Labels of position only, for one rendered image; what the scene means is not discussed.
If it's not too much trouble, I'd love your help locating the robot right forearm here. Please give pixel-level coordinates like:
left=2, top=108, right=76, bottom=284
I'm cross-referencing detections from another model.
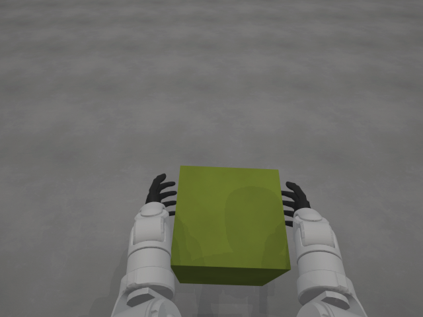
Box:
left=293, top=208, right=367, bottom=317

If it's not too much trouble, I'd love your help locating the robot right upper arm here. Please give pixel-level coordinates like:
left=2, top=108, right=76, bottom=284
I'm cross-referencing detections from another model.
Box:
left=297, top=300, right=362, bottom=317

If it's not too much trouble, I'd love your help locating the left robot hand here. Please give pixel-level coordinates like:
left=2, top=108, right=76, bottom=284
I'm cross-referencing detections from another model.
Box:
left=145, top=174, right=177, bottom=216

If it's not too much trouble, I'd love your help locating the robot left forearm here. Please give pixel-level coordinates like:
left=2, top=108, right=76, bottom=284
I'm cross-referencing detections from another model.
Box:
left=111, top=202, right=175, bottom=317

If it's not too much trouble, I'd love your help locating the right robot hand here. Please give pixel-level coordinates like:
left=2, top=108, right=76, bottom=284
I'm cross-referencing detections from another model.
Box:
left=281, top=182, right=311, bottom=227

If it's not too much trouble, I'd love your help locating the robot left upper arm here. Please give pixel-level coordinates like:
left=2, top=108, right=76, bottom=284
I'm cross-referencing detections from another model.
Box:
left=113, top=297, right=182, bottom=317

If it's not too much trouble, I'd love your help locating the carton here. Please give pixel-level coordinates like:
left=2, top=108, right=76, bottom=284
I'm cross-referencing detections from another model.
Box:
left=171, top=166, right=291, bottom=286

